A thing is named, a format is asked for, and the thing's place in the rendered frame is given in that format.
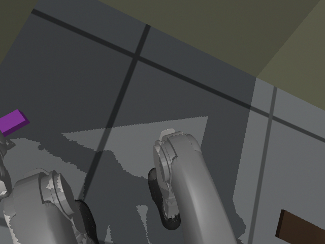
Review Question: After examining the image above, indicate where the small box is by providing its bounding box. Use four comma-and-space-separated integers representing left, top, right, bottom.
0, 109, 30, 137

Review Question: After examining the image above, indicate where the right robot foot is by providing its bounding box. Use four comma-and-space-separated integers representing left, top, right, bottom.
148, 168, 181, 230

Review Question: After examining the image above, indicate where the left robot foot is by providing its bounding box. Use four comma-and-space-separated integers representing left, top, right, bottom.
75, 200, 99, 244

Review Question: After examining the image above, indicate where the left robot hand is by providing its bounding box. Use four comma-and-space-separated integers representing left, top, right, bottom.
5, 138, 16, 150

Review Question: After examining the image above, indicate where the left robot arm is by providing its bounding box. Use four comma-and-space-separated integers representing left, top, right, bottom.
0, 130, 12, 202

